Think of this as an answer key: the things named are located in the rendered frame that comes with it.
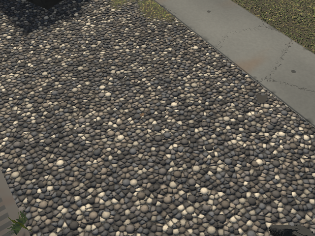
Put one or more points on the robot right hand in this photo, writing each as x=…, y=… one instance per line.
x=289, y=230

